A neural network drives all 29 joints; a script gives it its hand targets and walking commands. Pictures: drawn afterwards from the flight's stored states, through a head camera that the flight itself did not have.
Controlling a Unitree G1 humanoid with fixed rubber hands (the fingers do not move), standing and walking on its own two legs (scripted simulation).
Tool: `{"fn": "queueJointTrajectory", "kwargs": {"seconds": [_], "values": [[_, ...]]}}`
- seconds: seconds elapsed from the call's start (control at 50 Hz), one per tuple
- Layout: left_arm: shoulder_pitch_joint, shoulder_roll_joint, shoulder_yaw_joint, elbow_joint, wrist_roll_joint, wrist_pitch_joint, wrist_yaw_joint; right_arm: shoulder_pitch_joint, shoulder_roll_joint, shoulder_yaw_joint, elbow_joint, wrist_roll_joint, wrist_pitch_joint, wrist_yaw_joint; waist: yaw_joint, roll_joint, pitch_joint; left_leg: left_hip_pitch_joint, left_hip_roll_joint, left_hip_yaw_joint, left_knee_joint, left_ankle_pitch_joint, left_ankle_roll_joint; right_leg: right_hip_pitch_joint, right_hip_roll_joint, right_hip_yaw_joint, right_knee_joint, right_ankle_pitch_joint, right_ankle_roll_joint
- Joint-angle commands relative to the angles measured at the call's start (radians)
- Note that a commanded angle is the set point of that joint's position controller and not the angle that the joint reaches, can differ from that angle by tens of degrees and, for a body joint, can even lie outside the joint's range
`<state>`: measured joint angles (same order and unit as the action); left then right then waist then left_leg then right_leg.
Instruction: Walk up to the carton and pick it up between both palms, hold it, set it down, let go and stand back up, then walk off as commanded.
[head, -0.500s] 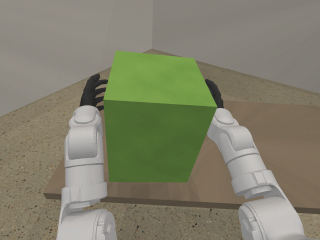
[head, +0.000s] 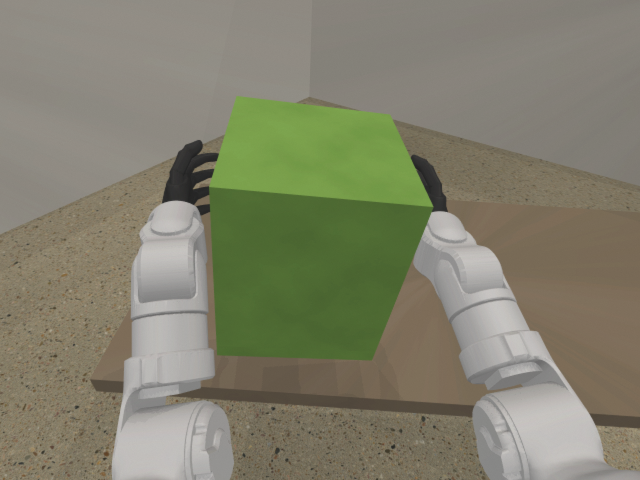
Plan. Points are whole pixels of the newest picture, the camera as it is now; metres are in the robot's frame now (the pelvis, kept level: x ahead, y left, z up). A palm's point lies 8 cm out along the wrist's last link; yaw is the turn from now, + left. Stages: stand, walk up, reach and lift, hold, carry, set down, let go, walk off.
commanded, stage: hold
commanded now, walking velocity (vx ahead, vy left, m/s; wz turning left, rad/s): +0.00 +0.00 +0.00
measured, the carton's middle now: (306, 231) +0.39 +0.02 +0.17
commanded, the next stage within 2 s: none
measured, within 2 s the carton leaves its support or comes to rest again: neither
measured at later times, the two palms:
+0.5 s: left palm (181, 211) +0.37 +0.17 +0.22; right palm (426, 218) +0.37 -0.13 +0.20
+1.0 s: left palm (177, 210) +0.36 +0.17 +0.22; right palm (425, 216) +0.37 -0.12 +0.21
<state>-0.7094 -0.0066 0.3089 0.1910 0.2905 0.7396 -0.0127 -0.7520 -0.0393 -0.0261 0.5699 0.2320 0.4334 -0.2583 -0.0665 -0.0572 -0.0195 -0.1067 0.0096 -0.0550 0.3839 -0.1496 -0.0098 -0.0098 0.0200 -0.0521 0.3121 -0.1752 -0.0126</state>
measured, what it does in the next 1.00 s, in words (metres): stands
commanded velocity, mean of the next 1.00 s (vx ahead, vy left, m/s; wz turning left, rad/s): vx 0.00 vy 0.00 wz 0.00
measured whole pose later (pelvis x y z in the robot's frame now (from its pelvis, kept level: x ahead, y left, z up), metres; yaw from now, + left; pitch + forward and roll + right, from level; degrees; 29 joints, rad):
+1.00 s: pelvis +0.00 +0.00 +0.00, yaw +0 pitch -8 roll -1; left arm -0.70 -0.01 0.30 0.16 0.29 0.75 -0.01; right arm -0.75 -0.04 -0.02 0.55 0.24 0.44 -0.25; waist -0.06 -0.06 -0.01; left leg -0.10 0.01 -0.06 0.40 -0.16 -0.01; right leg 0.00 0.02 -0.05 0.32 -0.18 -0.01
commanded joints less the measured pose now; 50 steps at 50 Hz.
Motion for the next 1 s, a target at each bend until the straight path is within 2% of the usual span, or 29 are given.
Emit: {"fn": "queueJointTrajectory", "kwargs": {"seconds": [0.0,0.04,0.06,0.08,0.16,0.18,0.24,0.26,0.3,0.34,0.36,0.4,0.42,0.5,0.54,0.58,0.6,0.62,0.66,0.7,0.72,0.74,0.76,0.78,0.84,0.86,0.88,0.9,0.98], "values": [[-0.732,-0.623,-0.535,-0.173,-0.185,-0.077,-0.122,-0.917,0.616,0.371,-0.425,0.129,-0.085,0.112,-0.034,0.120,-0.507,0.222,-0.051,0.041,0.005,0.267,-0.025,0.064,0.052,-0.015,-0.029,0.180,0.052],[-0.670,-0.614,-0.514,-0.090,-0.172,-0.059,-0.124,-0.888,0.596,0.359,-0.418,0.107,-0.076,0.106,-0.031,0.090,-0.401,0.199,-0.057,0.052,-0.031,0.200,-0.012,0.045,0.051,-0.017,-0.052,0.135,0.064],[-0.704,-0.600,-0.520,-0.147,-0.168,-0.065,-0.133,-0.865,0.590,0.343,-0.392,0.106,-0.070,0.106,-0.038,0.124,-0.410,0.188,-0.050,0.049,-0.025,0.199,-0.020,0.046,0.044,-0.014,-0.042,0.125,0.056],[-0.721,-0.585,-0.480,-0.136,-0.156,-0.066,-0.136,-0.908,0.622,0.365,-0.408,0.104,-0.074,0.116,0.004,0.073,-0.384,0.148,-0.053,0.050,-0.033,0.154,-0.006,0.046,0.047,-0.015,-0.044,0.085,0.058],[-0.690,-0.626,-0.544,-0.145,-0.186,-0.058,-0.128,-0.928,0.585,0.355,-0.456,0.128,-0.086,0.111,-0.034,0.131,-0.486,0.210,-0.050,0.045,-0.007,0.235,-0.033,0.065,0.050,-0.017,-0.040,0.151,0.049],[-0.706,-0.617,-0.512,-0.118,-0.158,-0.059,-0.130,-0.924,0.571,0.335,-0.393,0.116,-0.083,0.115,-0.021,0.131,-0.397,0.193,-0.045,0.044,-0.028,0.189,-0.021,0.014,0.054,-0.022,-0.048,0.086,0.049],[-0.692,-0.632,-0.540,-0.216,-0.169,-0.065,-0.118,-0.909,0.612,0.401,-0.478,0.144,-0.088,0.115,-0.014,0.118,-0.505,0.236,-0.049,0.037,0.005,0.307,-0.035,0.078,0.061,-0.028,-0.027,0.187,0.055],[-0.694,-0.633,-0.553,-0.221,-0.187,-0.070,-0.113,-0.881,0.597,0.383,-0.455,0.137,-0.080,0.112,-0.037,0.113,-0.480,0.241,-0.047,0.038,0.000,0.302,-0.031,0.055,0.061,-0.025,-0.035,0.200,0.053],[-0.643,-0.612,-0.554,-0.210,-0.175,-0.062,-0.120,-0.879,0.599,0.407,-0.508,0.142,-0.084,0.106,-0.018,0.068,-0.476,0.226,-0.055,0.045,0.005,0.302,-0.023,0.081,0.053,-0.023,-0.026,0.254,0.073],[-0.627,-0.589,-0.510,-0.136,-0.141,-0.042,-0.126,-0.857,0.594,0.390,-0.429,0.127,-0.068,0.104,-0.029,0.078,-0.364,0.181,-0.059,0.058,-0.017,0.210,-0.019,0.068,0.047,-0.020,-0.044,0.184,0.065],[-0.633,-0.588,-0.533,-0.174,-0.157,-0.038,-0.134,-0.894,0.574,0.388,-0.507,0.132,-0.082,0.104,-0.025,0.097,-0.439,0.192,-0.056,0.051,-0.002,0.236,-0.026,0.094,0.046,-0.018,-0.031,0.198,0.061],[-0.712,-0.591,-0.567,-0.228,-0.183,-0.053,-0.128,-0.888,0.575,0.376,-0.480,0.136,-0.077,0.110,-0.038,0.131,-0.443,0.202,-0.052,0.049,-0.002,0.225,-0.032,0.059,0.048,-0.016,-0.031,0.151,0.057],[-0.684,-0.598,-0.529,-0.136,-0.172,-0.044,-0.128,-0.895,0.553,0.345,-0.438,0.121,-0.068,0.113,-0.038,0.101,-0.393,0.183,-0.046,0.038,-0.021,0.192,-0.024,0.020,0.051,-0.022,-0.042,0.103,0.053],[-0.705,-0.618,-0.608,-0.284,-0.201,-0.064,-0.116,-0.894,0.578,0.408,-0.527,0.143,-0.091,0.113,-0.043,0.157,-0.541,0.232,-0.046,0.035,0.036,0.335,-0.051,0.089,0.058,-0.030,-0.004,0.238,0.048],[-0.669,-0.610,-0.579,-0.221,-0.181,-0.049,-0.117,-0.896,0.560,0.372,-0.512,0.140,-0.083,0.112,-0.034,0.163,-0.515,0.251,-0.046,0.041,0.025,0.326,-0.048,0.049,0.061,-0.028,-0.020,0.202,0.046],[-0.604,-0.609,-0.548,-0.189,-0.167,-0.038,-0.115,-0.850,0.576,0.403,-0.504,0.139,-0.070,0.109,-0.009,0.110,-0.448,0.227,-0.051,0.040,0.006,0.306,-0.037,0.053,0.056,-0.025,-0.031,0.230,0.058],[-0.661,-0.593,-0.523,-0.236,-0.159,-0.043,-0.122,-0.821,0.564,0.369,-0.435,0.128,-0.051,0.109,-0.022,0.104,-0.411,0.215,-0.046,0.035,-0.004,0.290,-0.033,0.046,0.059,-0.023,-0.032,0.192,0.055],[-0.644,-0.603,-0.535,-0.238,-0.162,-0.044,-0.123,-0.840,0.592,0.411,-0.484,0.138,-0.062,0.113,-0.004,0.082,-0.449,0.211,-0.047,0.039,-0.009,0.284,-0.025,0.074,0.060,-0.022,-0.030,0.207,0.059],[-0.605,-0.622,-0.561,-0.250,-0.180,-0.039,-0.124,-0.882,0.585,0.433,-0.570,0.160,-0.082,0.100,-0.021,0.111,-0.511,0.249,-0.050,0.041,0.028,0.388,-0.048,0.098,0.069,-0.025,-0.019,0.294,0.053],[-0.631,-0.603,-0.576,-0.234,-0.182,-0.044,-0.116,-0.865,0.581,0.438,-0.539,0.162,-0.071,0.102,-0.012,0.113,-0.471,0.228,-0.055,0.047,0.016,0.336,-0.035,0.062,0.064,-0.018,-0.021,0.268,0.058],[-0.620,-0.579,-0.524,-0.199,-0.162,-0.037,-0.124,-0.870,0.576,0.416,-0.505,0.150,-0.057,0.102,-0.009,0.071,-0.437,0.211,-0.048,0.043,0.003,0.286,-0.024,0.068,0.060,-0.023,-0.034,0.218,0.056],[-0.595,-0.587,-0.523,-0.182,-0.141,-0.027,-0.125,-0.835,0.578,0.400,-0.473,0.139,-0.054,0.104,-0.004,0.099,-0.402,0.201,-0.051,0.053,-0.010,0.241,-0.022,0.038,0.056,-0.014,-0.036,0.189,0.060],[-0.666,-0.577,-0.519,-0.189,-0.157,-0.037,-0.129,-0.847,0.575,0.383,-0.446,0.117,-0.048,0.108,-0.018,0.062,-0.373,0.167,-0.051,0.049,-0.030,0.187,-0.014,0.040,0.056,-0.023,-0.045,0.116,0.064],[-0.686,-0.598,-0.554,-0.227,-0.173,-0.045,-0.131,-0.836,0.599,0.379,-0.437,0.118,-0.054,0.113,-0.032,0.108,-0.414,0.179,-0.055,0.055,-0.026,0.195,-0.024,0.044,0.053,-0.022,-0.040,0.128,0.064],[-0.639,-0.606,-0.513,-0.097,-0.157,-0.036,-0.135,-0.956,0.585,0.386,-0.505,0.123,-0.077,0.109,-0.007,0.061,-0.394,0.172,-0.051,0.052,-0.018,0.198,-0.008,0.049,0.049,-0.019,-0.045,0.124,0.055],[-0.726,-0.599,-0.508,-0.144,-0.160,-0.054,-0.131,-0.934,0.600,0.363,-0.430,0.091,-0.072,0.115,-0.013,0.058,-0.381,0.155,-0.050,0.049,-0.030,0.130,-0.001,0.029,0.043,-0.020,-0.047,0.062,0.053],[-0.725,-0.615,-0.550,-0.173,-0.178,-0.063,-0.131,-0.954,0.607,0.363,-0.484,0.110,-0.087,0.118,-0.028,0.097,-0.450,0.158,-0.054,0.057,-0.023,0.161,-0.010,0.053,0.043,-0.021,-0.036,0.100,0.056],[-0.726,-0.612,-0.516,-0.122,-0.164,-0.056,-0.127,-1.005,0.597,0.366,-0.477,0.119,-0.091,0.122,0.007,0.101,-0.436,0.161,-0.050,0.051,-0.029,0.135,-0.010,0.018,0.051,-0.019,-0.041,0.049,0.050],[-0.692,-0.608,-0.533,-0.122,-0.162,-0.061,-0.126,-0.908,0.603,0.363,-0.411,0.114,-0.080,0.115,-0.029,0.117,-0.449,0.188,-0.052,0.052,-0.019,0.177,-0.013,0.034,0.048,-0.015,-0.037,0.098,0.056]]}}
